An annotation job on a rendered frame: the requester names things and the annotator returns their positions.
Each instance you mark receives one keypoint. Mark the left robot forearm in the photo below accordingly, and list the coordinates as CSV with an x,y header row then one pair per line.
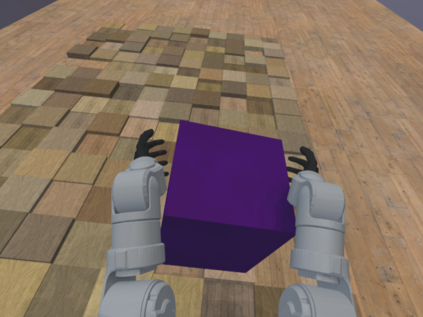
x,y
136,230

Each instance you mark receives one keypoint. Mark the right robot forearm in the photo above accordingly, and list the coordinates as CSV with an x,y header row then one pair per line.
x,y
319,235

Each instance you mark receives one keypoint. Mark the left robot upper arm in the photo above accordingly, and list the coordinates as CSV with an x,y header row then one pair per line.
x,y
141,298

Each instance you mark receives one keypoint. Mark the right robot hand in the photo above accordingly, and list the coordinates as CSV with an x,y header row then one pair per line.
x,y
310,164

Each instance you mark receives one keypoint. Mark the left robot hand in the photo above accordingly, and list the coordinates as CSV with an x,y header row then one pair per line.
x,y
143,147

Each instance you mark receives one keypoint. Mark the right robot upper arm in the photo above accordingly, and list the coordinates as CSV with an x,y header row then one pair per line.
x,y
301,300

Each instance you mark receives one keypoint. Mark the carton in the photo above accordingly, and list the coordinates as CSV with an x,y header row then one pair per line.
x,y
226,206

